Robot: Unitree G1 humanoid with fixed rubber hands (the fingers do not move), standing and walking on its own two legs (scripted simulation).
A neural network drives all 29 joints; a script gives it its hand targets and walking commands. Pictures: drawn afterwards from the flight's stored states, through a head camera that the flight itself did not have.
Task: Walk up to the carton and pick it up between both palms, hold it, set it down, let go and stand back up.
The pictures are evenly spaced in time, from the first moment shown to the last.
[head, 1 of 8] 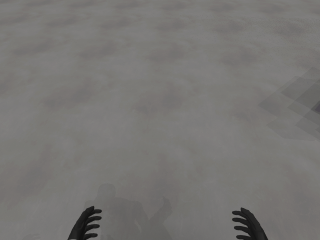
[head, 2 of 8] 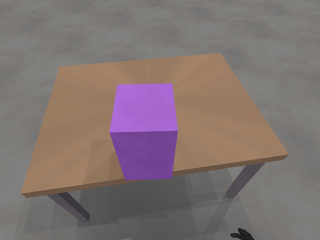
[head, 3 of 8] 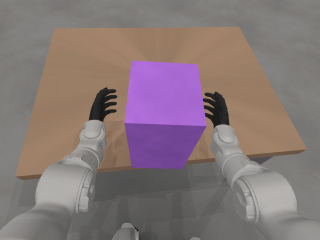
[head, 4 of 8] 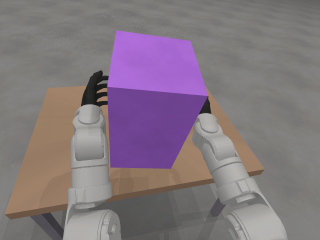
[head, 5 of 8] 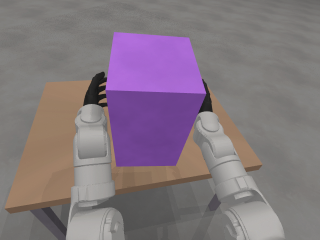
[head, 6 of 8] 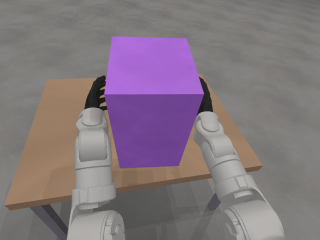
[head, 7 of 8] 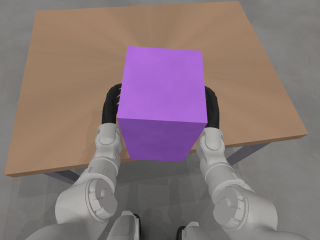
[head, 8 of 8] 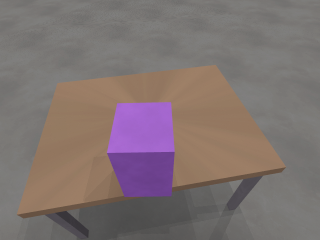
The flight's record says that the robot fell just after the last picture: no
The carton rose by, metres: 0.24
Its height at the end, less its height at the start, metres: +0.00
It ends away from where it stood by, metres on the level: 0.01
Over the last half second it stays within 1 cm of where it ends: yes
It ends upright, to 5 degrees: yes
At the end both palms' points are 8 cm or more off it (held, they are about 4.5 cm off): yes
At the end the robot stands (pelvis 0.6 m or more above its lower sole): yes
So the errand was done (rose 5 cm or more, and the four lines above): yes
